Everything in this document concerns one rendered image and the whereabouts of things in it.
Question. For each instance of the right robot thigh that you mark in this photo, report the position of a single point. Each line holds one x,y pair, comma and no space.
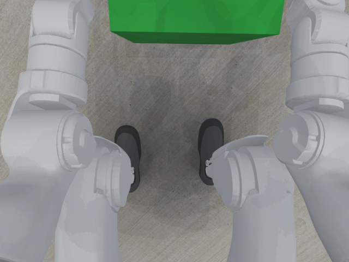
252,182

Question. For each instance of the left robot forearm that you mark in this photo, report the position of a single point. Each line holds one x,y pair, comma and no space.
57,56

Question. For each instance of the left robot upper arm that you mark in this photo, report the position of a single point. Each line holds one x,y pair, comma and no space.
43,149

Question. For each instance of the left robot shin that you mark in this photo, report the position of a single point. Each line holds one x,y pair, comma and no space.
102,142

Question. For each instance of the right robot upper arm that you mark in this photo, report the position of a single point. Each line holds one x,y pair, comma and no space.
315,149

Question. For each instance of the right robot forearm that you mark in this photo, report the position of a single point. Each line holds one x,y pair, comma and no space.
319,57

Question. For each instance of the carton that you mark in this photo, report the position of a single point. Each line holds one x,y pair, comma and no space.
195,21

